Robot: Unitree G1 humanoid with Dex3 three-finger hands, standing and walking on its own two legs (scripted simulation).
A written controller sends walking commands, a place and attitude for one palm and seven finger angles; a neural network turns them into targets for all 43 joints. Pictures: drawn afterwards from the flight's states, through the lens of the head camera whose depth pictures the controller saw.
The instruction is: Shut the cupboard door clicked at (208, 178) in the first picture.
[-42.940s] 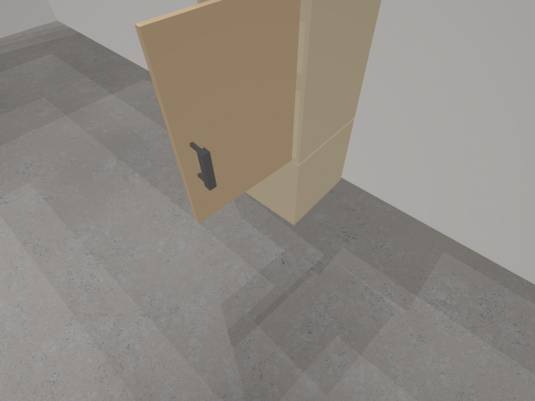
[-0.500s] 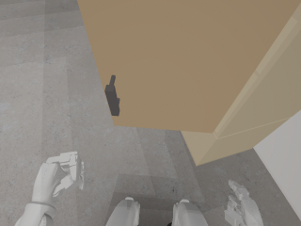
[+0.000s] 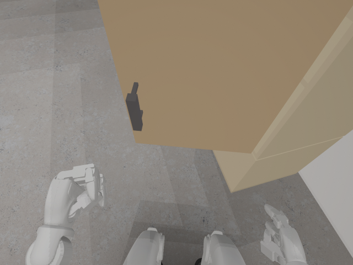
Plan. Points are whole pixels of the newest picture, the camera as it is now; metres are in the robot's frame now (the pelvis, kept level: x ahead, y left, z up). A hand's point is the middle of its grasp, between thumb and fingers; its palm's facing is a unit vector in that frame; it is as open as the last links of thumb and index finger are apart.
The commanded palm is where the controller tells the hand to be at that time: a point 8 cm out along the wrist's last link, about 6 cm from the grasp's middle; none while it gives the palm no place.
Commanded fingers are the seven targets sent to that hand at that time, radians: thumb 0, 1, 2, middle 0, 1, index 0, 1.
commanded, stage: bring the fist close to the handle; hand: left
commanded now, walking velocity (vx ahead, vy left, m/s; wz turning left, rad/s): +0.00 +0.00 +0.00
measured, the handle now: (136, 107) +0.49 +0.15 +0.02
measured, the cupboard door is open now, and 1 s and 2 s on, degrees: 69 69 62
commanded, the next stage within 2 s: push the door shut along its arc in 1.22 s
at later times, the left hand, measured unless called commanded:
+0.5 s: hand (136, 165) +0.32 +0.12 +0.02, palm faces -0.10 -1.00 +0.01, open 3.1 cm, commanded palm +0.32 +0.18 +0.04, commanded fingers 0.00 0.90 0.90 -1.30 -1.50 -1.30 -1.50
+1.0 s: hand (148, 136) +0.39 +0.10 +0.04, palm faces -0.02 -1.00 -0.02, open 3.1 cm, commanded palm +0.36 +0.15 +0.03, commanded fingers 0.00 0.90 0.90 -1.30 -1.50 -1.30 -1.50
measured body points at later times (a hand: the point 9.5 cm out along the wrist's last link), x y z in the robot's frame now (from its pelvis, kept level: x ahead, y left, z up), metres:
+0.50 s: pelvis +0.01 +0.00 +0.00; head +0.11 +0.00 +0.44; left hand +0.32 +0.17 +0.02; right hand +0.16 -0.25 -0.09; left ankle +0.03 +0.09 -0.61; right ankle +0.05 -0.10 -0.61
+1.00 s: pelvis +0.00 -0.01 +0.00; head +0.11 +0.00 +0.43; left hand +0.39 +0.15 +0.04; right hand +0.13 -0.26 -0.12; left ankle +0.03 +0.09 -0.61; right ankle +0.05 -0.10 -0.61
